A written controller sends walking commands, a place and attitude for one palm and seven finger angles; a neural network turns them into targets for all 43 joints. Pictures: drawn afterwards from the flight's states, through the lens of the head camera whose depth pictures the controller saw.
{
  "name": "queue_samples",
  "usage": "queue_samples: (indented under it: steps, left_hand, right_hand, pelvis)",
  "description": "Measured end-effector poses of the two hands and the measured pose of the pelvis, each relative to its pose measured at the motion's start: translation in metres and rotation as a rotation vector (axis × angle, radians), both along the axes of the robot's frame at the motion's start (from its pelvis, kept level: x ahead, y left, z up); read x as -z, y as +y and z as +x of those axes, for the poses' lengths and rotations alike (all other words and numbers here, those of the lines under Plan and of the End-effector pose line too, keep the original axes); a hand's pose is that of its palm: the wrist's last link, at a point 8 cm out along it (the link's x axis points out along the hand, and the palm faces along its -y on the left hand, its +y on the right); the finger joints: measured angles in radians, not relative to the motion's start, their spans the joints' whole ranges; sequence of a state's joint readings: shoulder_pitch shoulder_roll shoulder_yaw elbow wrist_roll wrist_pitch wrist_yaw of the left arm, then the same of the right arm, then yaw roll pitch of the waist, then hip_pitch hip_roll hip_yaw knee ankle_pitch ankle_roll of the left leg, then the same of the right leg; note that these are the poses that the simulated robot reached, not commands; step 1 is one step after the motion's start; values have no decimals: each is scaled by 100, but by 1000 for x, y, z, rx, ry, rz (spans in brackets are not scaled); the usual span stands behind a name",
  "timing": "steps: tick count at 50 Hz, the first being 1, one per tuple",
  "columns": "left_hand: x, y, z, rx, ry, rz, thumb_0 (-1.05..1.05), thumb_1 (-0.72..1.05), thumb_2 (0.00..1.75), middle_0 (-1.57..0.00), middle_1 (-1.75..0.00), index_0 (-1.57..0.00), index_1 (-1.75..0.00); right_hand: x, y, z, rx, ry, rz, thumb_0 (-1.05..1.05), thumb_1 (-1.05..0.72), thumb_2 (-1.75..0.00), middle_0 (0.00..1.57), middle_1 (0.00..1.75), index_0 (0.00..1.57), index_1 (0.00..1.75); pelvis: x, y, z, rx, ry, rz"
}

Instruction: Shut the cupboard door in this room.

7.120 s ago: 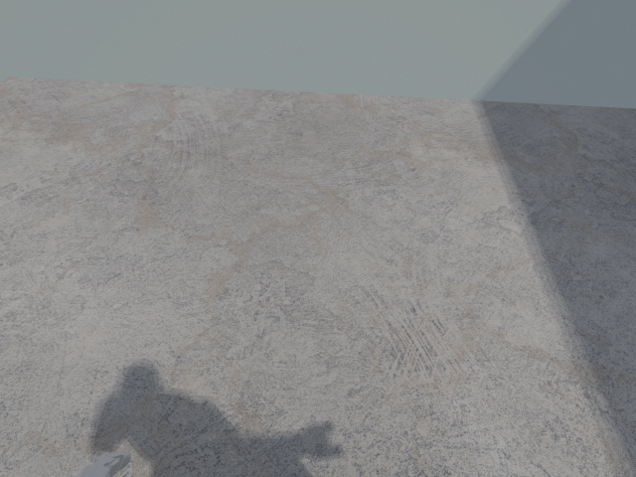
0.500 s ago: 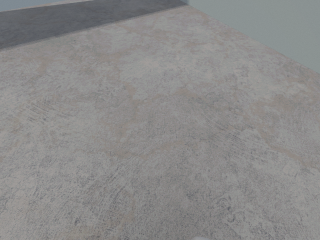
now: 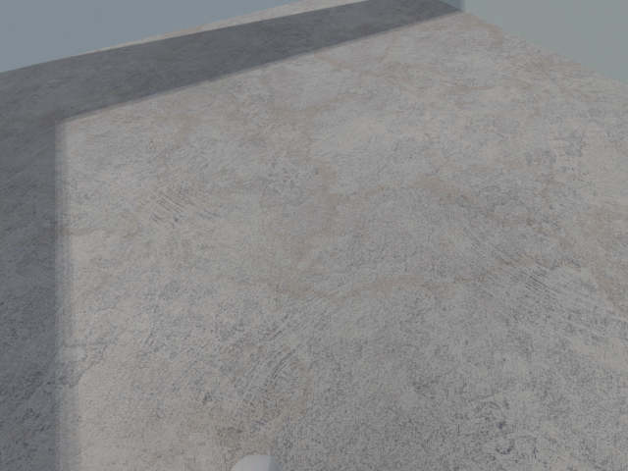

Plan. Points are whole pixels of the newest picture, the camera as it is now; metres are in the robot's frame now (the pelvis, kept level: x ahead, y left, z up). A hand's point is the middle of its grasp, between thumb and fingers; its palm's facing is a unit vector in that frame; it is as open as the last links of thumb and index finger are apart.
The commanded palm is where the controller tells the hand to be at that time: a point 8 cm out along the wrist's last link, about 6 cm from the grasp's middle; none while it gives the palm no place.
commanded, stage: turn or walk to find it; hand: left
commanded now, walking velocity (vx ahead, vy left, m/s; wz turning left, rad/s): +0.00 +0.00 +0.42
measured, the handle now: out of the picture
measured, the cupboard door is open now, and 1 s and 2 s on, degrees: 81 81 81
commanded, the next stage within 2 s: none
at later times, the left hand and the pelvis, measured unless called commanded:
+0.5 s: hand out of the picture -0.03 +0.27 -0.17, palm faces +0.24 -0.94 -0.26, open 7.4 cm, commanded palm none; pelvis -0.04 +0.04 +0.00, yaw +11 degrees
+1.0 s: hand out of the picture -0.10 +0.20 -0.16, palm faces +0.43 -0.87 -0.24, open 7.4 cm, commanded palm none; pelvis -0.07 +0.01 +0.00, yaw +25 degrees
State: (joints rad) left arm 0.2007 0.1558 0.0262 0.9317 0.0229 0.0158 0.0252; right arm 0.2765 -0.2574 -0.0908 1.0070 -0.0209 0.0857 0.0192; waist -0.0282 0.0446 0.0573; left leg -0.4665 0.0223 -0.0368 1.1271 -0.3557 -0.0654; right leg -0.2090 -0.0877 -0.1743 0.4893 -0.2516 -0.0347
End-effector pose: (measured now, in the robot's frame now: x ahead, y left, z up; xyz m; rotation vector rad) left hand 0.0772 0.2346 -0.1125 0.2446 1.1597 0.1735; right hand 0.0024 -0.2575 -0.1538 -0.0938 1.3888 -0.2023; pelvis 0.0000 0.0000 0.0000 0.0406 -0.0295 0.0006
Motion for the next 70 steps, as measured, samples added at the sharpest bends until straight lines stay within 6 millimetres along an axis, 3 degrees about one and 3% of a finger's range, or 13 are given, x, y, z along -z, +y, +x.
queue_samples:
  steps: [6,12,17,25,33,39,45,50,56,59,65,70]
  left_hand:
    - [16,20,-54,-99,71,-24,0,90,90,-20,-30,-20,-30]
    - [45,57,-111,-207,149,-51,0,90,90,-20,-30,-20,-30]
    - [41,74,-132,-248,192,-53,0,91,90,-20,-30,-20,-30]
    - [23,75,-121,-265,99,-33,0,91,90,-20,-30,-19,-30]
    - [12,45,-105,-266,-6,16,0,91,90,-20,-30,-19,-30]
    - [0,20,-129,-332,-20,13,0,91,90,-20,-30,-20,-30]
    - [6,7,-162,-401,13,-18,0,90,90,-20,-30,-20,-30]
    - [19,8,-202,-467,60,-52,0,91,90,-20,-30,-20,-30]
    - [49,27,-262,-565,123,-97,0,90,90,-20,-30,-20,-30]
    - [51,37,-284,-597,168,-103,0,91,90,-20,-30,-20,-30]
    - [34,55,-295,-628,137,-92,0,91,90,-20,-30,-19,-30]
    - [25,63,-287,-639,73,-61,0,91,90,-20,-30,-19,-30]
  right_hand:
    - [-7,12,33,-107,-29,-31,1,-91,-90,20,29,20,29]
    - [-13,47,78,-222,-160,-76,1,-91,-90,20,29,20,29]
    - [-29,73,90,-272,-220,-70,1,-90,-90,20,30,20,30]
    - [-24,85,85,-312,-211,-24,1,-90,-90,21,30,20,30]
    - [7,54,62,-313,-130,26,1,-90,-90,21,30,20,30]
    - [6,33,53,-357,-54,23,1,-90,-90,20,30,20,30]
    - [0,28,53,-413,-21,-1,1,-91,-90,20,30,20,29]
    - [-7,45,65,-484,-31,-28,1,-91,-90,20,29,20,29]
    - [-13,93,88,-591,-144,-55,1,-91,-90,20,29,20,29]
    - [-23,115,90,-627,-192,-49,1,-91,-90,20,29,20,29]
    - [-35,140,81,-668,-206,-33,1,-90,-90,20,30,20,30]
    - [-32,142,69,-677,-191,-11,1,-90,-90,21,30,20,30]
  pelvis:
    - [3,12,-11,-55,10,-8]
    - [18,37,-24,-111,9,-30]
    - [8,46,-30,-132,3,-45]
    - [3,44,-40,-187,10,-43]
    - [13,15,-49,-255,20,-27]
    - [5,3,-54,-331,6,-10]
    - [2,1,-60,-394,3,-13]
    - [4,8,-71,-435,6,-21]
    - [18,30,-91,-493,3,-45]
    - [15,38,-100,-495,-2,-48]
    - [1,47,-110,-538,2,-75]
    - [-2,46,-115,-572,2,-66]
